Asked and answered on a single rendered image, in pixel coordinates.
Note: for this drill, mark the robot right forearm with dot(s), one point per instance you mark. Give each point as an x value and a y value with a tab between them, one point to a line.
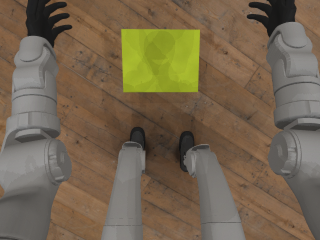
295	78

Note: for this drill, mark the left robot hand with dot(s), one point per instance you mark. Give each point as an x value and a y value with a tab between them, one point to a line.
39	23

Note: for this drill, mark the robot right thigh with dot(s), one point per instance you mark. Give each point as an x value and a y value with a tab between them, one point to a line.
219	217

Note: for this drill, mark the robot left upper arm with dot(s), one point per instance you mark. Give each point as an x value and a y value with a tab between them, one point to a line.
31	173

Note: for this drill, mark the robot left foot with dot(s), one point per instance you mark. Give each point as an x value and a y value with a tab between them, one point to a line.
138	135

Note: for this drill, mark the robot left forearm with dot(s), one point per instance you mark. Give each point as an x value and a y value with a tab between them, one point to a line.
34	94

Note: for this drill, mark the right robot hand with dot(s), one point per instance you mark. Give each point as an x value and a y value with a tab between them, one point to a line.
279	12

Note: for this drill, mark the carton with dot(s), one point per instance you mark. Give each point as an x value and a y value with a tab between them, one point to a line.
160	60

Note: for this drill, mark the robot right upper arm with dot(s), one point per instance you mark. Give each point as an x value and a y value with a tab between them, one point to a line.
295	155

